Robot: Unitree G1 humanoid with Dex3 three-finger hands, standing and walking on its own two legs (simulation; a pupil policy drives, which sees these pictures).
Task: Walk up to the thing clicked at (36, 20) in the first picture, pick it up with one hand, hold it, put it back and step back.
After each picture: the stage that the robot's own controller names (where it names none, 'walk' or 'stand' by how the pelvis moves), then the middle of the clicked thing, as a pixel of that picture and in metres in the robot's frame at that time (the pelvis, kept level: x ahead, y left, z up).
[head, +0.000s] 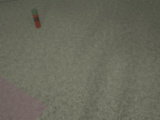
stand; (36, 18) +1.77 +0.58 -0.66
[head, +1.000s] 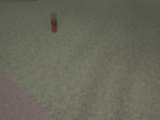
walk; (54, 23) +1.69 +0.26 -0.64
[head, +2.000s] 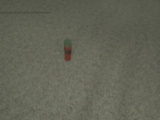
walk; (67, 50) +1.12 +0.12 -0.64
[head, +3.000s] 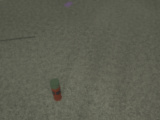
walk; (56, 90) +0.70 +0.20 -0.64
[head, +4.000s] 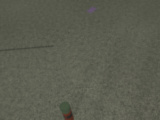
walk; (67, 113) +0.49 +0.21 -0.64
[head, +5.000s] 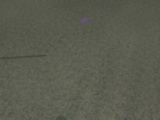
stand; out of the picture +0.43 +0.16 -0.65
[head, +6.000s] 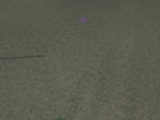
stand; out of the picture +0.42 +0.17 -0.66
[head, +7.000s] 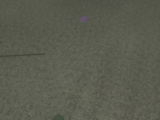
stand; out of the picture +0.44 +0.17 -0.66
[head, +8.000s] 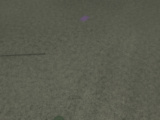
stand; out of the picture +0.43 +0.17 -0.66
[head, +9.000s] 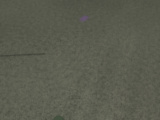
go down; out of the picture +0.43 +0.17 -0.66
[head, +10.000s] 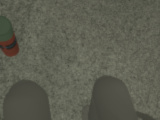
go down; (6, 39) +0.49 +0.25 -0.24
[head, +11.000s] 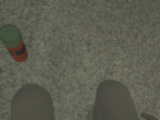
approach; (15, 46) +0.49 +0.24 -0.25
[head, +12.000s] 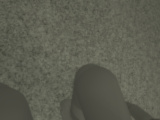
close in; out of the picture +0.47 +0.30 -0.16
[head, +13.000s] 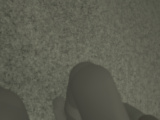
close; out of the picture +0.46 +0.31 -0.16
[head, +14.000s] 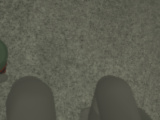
lift; out of the picture +0.34 +0.27 -0.08
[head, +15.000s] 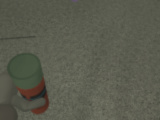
hold; (33, 89) +0.31 +0.15 +0.07
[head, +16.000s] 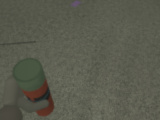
hold; (38, 92) +0.31 +0.15 +0.04
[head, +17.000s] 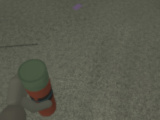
crouch; (41, 92) +0.31 +0.14 +0.04
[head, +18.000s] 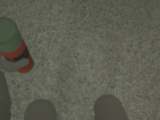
crouch; (15, 51) +0.44 +0.19 -0.03
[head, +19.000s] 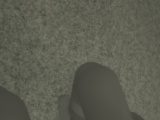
lower; out of the picture +0.44 +0.29 -0.17
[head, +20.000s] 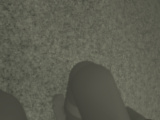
lower; out of the picture +0.45 +0.31 -0.16
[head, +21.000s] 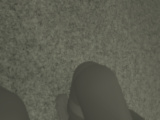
lower; out of the picture +0.44 +0.30 -0.17
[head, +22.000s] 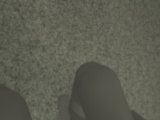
lower; out of the picture +0.44 +0.30 -0.16
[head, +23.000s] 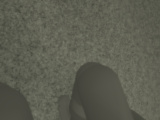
rest; out of the picture +0.43 +0.29 -0.17
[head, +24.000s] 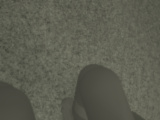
withdraw; out of the picture +0.44 +0.27 -0.17
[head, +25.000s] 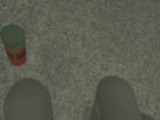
stand; (15, 49) +0.45 +0.24 -0.21
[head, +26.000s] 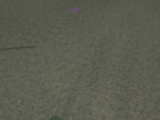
stand; out of the picture +0.40 +0.16 -0.58
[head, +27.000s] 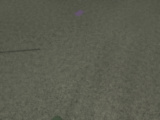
stand; out of the picture +0.41 +0.17 -0.60
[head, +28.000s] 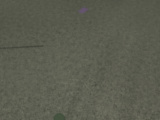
stand; out of the picture +0.41 +0.16 -0.60
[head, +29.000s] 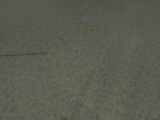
stand; out of the picture +0.42 +0.15 -0.65
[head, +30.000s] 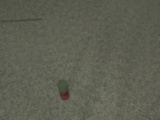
walk; (63, 91) +0.54 +0.14 -0.63
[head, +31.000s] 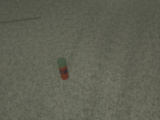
walk; (63, 69) +0.81 +0.20 -0.63
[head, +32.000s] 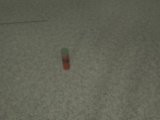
stand; (65, 59) +1.07 +0.20 -0.64
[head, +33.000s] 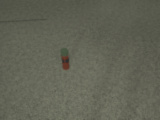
stand; (65, 59) +1.06 +0.17 -0.66
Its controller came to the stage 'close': yes
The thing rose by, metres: 0.68
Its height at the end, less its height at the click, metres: +0.00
